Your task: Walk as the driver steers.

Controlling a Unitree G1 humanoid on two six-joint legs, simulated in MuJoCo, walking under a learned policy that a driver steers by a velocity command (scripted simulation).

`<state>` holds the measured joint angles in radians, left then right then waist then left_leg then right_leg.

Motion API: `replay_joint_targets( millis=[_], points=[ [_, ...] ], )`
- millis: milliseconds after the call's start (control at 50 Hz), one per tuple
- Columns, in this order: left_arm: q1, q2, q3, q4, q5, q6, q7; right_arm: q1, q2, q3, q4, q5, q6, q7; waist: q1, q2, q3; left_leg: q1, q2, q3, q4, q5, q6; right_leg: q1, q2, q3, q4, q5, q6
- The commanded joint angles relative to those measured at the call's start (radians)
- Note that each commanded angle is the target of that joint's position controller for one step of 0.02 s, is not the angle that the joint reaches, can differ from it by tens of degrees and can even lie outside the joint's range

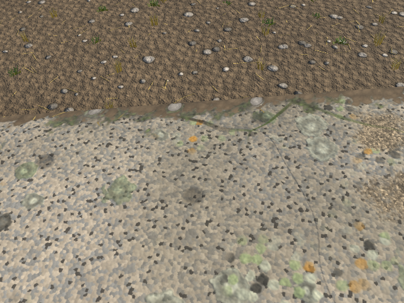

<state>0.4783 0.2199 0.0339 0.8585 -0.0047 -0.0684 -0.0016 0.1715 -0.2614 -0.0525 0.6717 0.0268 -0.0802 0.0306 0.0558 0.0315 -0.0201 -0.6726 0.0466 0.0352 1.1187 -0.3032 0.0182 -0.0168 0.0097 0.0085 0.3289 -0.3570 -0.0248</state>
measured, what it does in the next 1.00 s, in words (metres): walks ahead: left foot, then right foot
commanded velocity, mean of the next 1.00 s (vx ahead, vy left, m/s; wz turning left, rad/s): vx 0.35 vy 0.00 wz -0.20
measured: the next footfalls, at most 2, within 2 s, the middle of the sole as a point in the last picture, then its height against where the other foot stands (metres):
left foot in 0.20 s outside the picture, level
right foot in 0.72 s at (277, 297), level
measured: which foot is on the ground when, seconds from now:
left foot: up 0.00-0.18, down 0.20-0.74, up 0.76-1.00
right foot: down 0.00-0.20, up 0.22-0.70, down 0.72-1.00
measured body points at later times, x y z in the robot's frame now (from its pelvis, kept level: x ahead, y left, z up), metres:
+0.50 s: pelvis +0.26 +0.05 +0.01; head +0.27 +0.04 +0.46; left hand +0.44 +0.30 -0.09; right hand +0.28 -0.23 -0.12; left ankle +0.25 +0.14 -0.74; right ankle +0.36 -0.13 -0.65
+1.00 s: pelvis +0.44 -0.04 +0.00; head +0.47 -0.05 +0.44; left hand +0.64 +0.17 -0.11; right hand +0.48 -0.33 -0.14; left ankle +0.50 +0.12 -0.71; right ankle +0.49 -0.14 -0.74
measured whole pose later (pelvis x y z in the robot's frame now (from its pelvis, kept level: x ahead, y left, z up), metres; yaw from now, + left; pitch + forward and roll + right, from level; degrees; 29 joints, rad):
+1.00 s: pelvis +0.44 -0.04 +0.00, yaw -14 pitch +2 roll +0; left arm 0.15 0.22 0.03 0.75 0.03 -0.03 -0.01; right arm 0.16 -0.28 -0.04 0.86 0.00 0.01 -0.04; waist 0.00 0.04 0.04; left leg -0.46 0.09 -0.04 0.81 -0.37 -0.06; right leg -0.36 0.05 -0.04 0.44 -0.11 -0.07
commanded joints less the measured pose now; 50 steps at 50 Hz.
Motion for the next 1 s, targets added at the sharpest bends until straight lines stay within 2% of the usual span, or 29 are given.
replay_joint_targets(
  millis=[20,60,120,160,180,200,220,240,260,280,300,340,400,440,500,580,620,660,700,720,740,760,780,800,820,840,900,940,1000],
  points=[
    [-0.063,0.142,0.024,-0.074,-0.006,-0.001,0.026,-0.187,0.039,0.033,-0.124,-0.013,-0.025,0.028,0.001,-0.112,0.127,0.013,0.004,0.036,-0.317,0.242,-0.022,-0.131,-0.146,0.075,-0.215,0.405,-0.147],
    [-0.023,0.208,0.04,-0.058,-0.015,-0.014,0.032,-0.225,0.004,0.024,-0.137,-0.006,-0.023,0.026,0.006,-0.138,0.121,0.122,-0.022,0.028,-0.445,0.314,-0.021,-0.116,-0.183,0.087,-0.252,0.416,-0.149],
    [-0.016,0.224,0.049,-0.04,-0.023,-0.015,0.023,-0.221,-0.072,-0.002,-0.143,0.002,-0.02,0.017,-0.027,-0.149,0.103,0.155,-0.043,0.005,-0.561,0.303,0.028,0.033,-0.238,0.082,-0.16,0.64,-0.121],
    [-0.025,0.24,0.057,-0.037,-0.016,0.001,0.02,-0.096,-0.121,-0.028,-0.113,-0.002,-0.011,0.005,-0.106,-0.171,-0.005,0.331,-0.085,0.035,-0.572,0.262,0.078,0.079,-0.232,0.048,0.041,0.962,-0.09],
    [-0.024,0.23,0.054,-0.043,-0.01,0.008,0.02,0.05,-0.153,-0.048,-0.069,-0.002,-0.003,-0.004,-0.175,-0.157,-0.093,0.538,-0.098,0.05,-0.583,0.268,0.106,0.01,-0.195,0.023,0.228,1.016,-0.068],
    [-0.02,0.19,0.038,-0.069,0.009,0.008,0.021,0.227,-0.203,-0.064,-0.038,-0.015,0.006,-0.018,-0.238,-0.075,-0.216,0.87,0.076,-0.142,-0.534,0.242,0.159,-0.245,-0.154,0.029,0.528,0.714,-0.043],
    [0.138,0.019,-0.011,-0.085,0.003,-0.005,0.012,0.265,-0.282,-0.071,-0.018,-0.035,-0.002,-0.008,-0.136,0.261,-0.405,1.146,0.362,-0.666,-0.672,-0.027,0.319,-0.567,0.042,0.06,0.914,-0.16,0.009],
    [0.058,0.135,0.017,-0.067,-0.028,-0.024,0.004,0.262,-0.178,-0.051,-0.019,-0.033,-0.002,-0.01,-0.185,0.19,-0.373,1.052,0.345,-0.803,-0.826,-0.196,0.289,-0.656,0.019,0.174,1.04,-0.189,0.0],
    [-0.068,0.189,0.036,-0.111,-0.054,-0.028,0.001,0.187,-0.144,-0.039,-0.012,-0.025,-0.004,-0.015,-0.169,0.126,-0.172,0.892,0.321,-0.627,-0.846,-0.207,0.239,-0.733,-0.031,0.136,1.058,-0.105,-0.007],
    [-0.13,0.185,0.033,-0.131,-0.046,-0.03,0.007,0.113,-0.126,-0.031,-0.011,-0.023,-0.007,-0.015,-0.131,0.035,-0.081,0.725,0.29,-0.498,-0.87,-0.099,0.215,-0.701,-0.086,0.104,1.015,-0.008,-0.011],
    [-0.147,0.175,0.036,-0.132,-0.028,-0.024,0.011,0.063,-0.102,-0.027,-0.007,-0.033,-0.014,-0.011,-0.094,0.019,-0.036,0.602,0.251,-0.404,-0.897,-0.007,0.201,-0.656,-0.117,0.098,0.972,0.046,-0.009],
    [-0.075,0.143,0.039,-0.106,-0.03,0.01,0.014,0.014,-0.073,-0.024,0.01,-0.043,-0.036,-0.008,-0.03,0.07,-0.019,0.462,0.205,-0.268,-0.964,0.052,0.193,-0.546,-0.154,0.11,0.931,0.092,-0.003],
    [-0.113,0.119,0.038,-0.123,-0.022,0.042,0.023,0.009,-0.091,-0.033,0.052,-0.04,-0.056,-0.01,-0.016,0.04,0.049,0.388,0.212,-0.144,-1.026,0.129,0.204,-0.594,-0.159,0.12,0.878,0.131,0.02],
    [-0.165,0.123,0.04,-0.144,-0.014,0.042,0.025,0.035,-0.109,-0.039,0.076,-0.043,-0.057,-0.018,-0.028,0.016,0.067,0.423,0.215,-0.088,-1.034,0.173,0.206,-0.667,-0.157,0.142,0.809,0.222,0.033],
    [-0.235,0.116,0.038,-0.164,-0.015,0.029,0.007,0.048,-0.128,-0.041,0.093,-0.041,-0.05,-0.029,-0.049,-0.001,0.075,0.49,0.192,0.012,-1.027,0.239,0.184,-0.696,-0.147,0.119,0.636,0.377,0.033],
    [-0.397,0.074,0.018,-0.222,-0.005,0.015,-0.022,0.112,-0.157,-0.046,0.124,-0.032,-0.026,-0.038,-0.119,-0.034,0.127,0.559,0.196,0.096,-0.991,0.37,0.169,-0.667,-0.125,0.023,0.396,0.436,0.02],
    [-0.433,0.068,0.015,-0.253,-0.002,0.011,-0.036,0.142,-0.173,-0.048,0.143,-0.021,-0.004,-0.039,-0.131,-0.015,0.118,0.619,0.21,0.106,-0.923,0.521,0.161,-0.637,-0.1,-0.011,0.321,0.388,0.007],
    [-0.416,0.092,0.025,-0.271,0.0,0.009,-0.044,0.137,-0.195,-0.052,0.153,-0.008,0.014,-0.04,-0.108,0.026,0.076,0.685,0.227,0.101,-0.833,0.684,0.139,-0.583,-0.064,-0.031,0.273,0.307,-0.018],
    [-0.264,0.149,0.056,-0.239,0.01,0.005,-0.044,0.1,-0.207,-0.054,0.153,0.006,0.028,-0.046,-0.011,0.039,-0.026,0.706,0.188,0.123,-0.616,0.838,0.089,-0.376,0.005,-0.066,0.165,0.331,-0.06],
    [-0.162,0.212,0.081,-0.21,0.014,0.005,-0.031,0.126,-0.176,-0.042,0.154,-0.004,0.027,-0.047,0.031,-0.003,-0.1,0.625,0.13,0.153,-0.434,0.764,0.041,-0.177,0.01,-0.047,0.125,0.55,-0.085],
    [-0.065,0.308,0.097,-0.204,0.034,0.013,-0.008,0.164,-0.1,-0.012,0.119,-0.054,0.015,-0.043,0.031,-0.188,-0.248,0.339,0.051,0.16,-0.103,0.233,-0.021,0.171,-0.221,0.209,0.259,1.108,-0.179],
    [-0.106,0.291,0.072,-0.221,0.04,0.013,-0.008,0.286,-0.041,0.02,0.143,-0.039,0.005,-0.022,-0.033,-0.3,-0.448,0.125,-0.069,-0.002,0.198,-0.411,-0.073,0.377,-0.468,0.569,0.205,1.236,-0.4],
    [-0.103,0.216,0.058,-0.228,0.028,0.023,-0.019,0.238,-0.148,-0.011,0.177,-0.006,0.009,-0.015,0.029,-0.127,-0.485,0.146,-0.022,-0.146,0.228,-0.379,-0.067,0.289,-0.41,0.493,0.157,1.086,-0.369],
    [-0.173,0.193,0.049,-0.219,0.017,0.025,-0.022,0.139,-0.143,-0.011,0.141,0.016,0.019,-0.017,0.009,-0.125,-0.325,0.067,0.014,-0.113,0.201,-0.339,-0.06,0.184,-0.354,0.363,0.133,0.935,-0.318],
    [-0.239,0.162,0.039,-0.214,0.007,0.024,-0.023,0.088,-0.12,-0.007,0.136,0.001,0.031,-0.03,-0.018,-0.062,-0.202,0.052,0.045,-0.095,0.119,-0.282,-0.06,0.035,-0.303,0.292,0.089,0.81,-0.271],
    [-0.296,0.134,0.03,-0.214,0.009,0.022,-0.021,0.076,-0.121,-0.012,0.141,-0.013,0.049,-0.046,-0.05,-0.068,-0.143,0.115,0.07,-0.1,0.04,-0.226,-0.064,-0.103,-0.273,0.241,0.045,0.717,-0.244],
    [-0.371,0.144,0.036,-0.205,0.036,0.016,-0.017,0.154,-0.081,-0.007,0.175,-0.024,0.085,-0.066,-0.112,-0.126,-0.116,0.313,0.045,-0.064,-0.119,-0.125,-0.086,-0.313,-0.221,0.143,-0.027,0.656,-0.236],
    [-0.381,0.136,0.035,-0.188,0.035,0.015,-0.008,0.133,-0.068,-0.001,0.179,-0.029,0.089,-0.075,-0.104,-0.132,-0.128,0.351,0.044,-0.069,-0.249,-0.083,-0.087,-0.314,-0.213,0.123,-0.031,0.59,-0.233],
    [-0.373,0.135,0.032,-0.158,0.031,0.029,0.004,0.087,-0.084,-0.004,0.18,-0.027,0.096,-0.075,-0.078,-0.149,-0.121,0.404,0.036,-0.063,-0.379,0.009,-0.078,-0.319,-0.211,0.141,-0.058,0.295,-0.214]
  ],
)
